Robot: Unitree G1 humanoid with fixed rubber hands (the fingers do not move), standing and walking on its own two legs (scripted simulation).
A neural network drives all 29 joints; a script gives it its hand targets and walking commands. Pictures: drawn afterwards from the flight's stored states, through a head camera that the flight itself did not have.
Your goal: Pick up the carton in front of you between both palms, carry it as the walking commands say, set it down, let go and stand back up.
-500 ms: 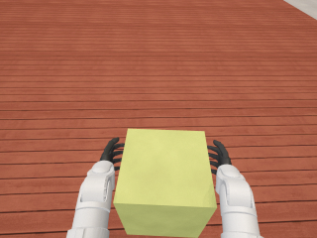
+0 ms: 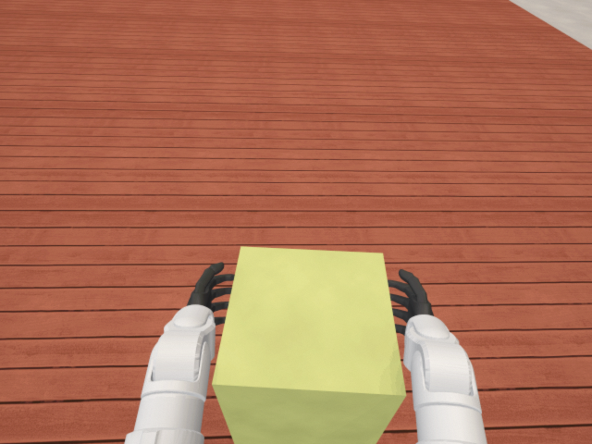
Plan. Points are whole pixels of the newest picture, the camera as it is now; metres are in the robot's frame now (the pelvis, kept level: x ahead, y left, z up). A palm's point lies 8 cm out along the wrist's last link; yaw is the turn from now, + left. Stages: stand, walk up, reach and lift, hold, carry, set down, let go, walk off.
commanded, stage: carry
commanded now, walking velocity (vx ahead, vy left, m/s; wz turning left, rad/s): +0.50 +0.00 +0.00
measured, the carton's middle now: (306, 353) +0.27 -0.01 -0.05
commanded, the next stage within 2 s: none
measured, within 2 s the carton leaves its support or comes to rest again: neither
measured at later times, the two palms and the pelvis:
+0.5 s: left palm (225, 221) +0.44 +0.14 +0.05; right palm (403, 228) +0.45 -0.16 +0.05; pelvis +0.17 -0.01 +0.02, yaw +2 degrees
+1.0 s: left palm (236, 152) +0.65 +0.15 +0.04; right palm (378, 161) +0.65 -0.15 +0.04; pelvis +0.37 +0.01 +0.01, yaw +1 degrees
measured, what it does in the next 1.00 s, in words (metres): walks ahead: right foot, then left foot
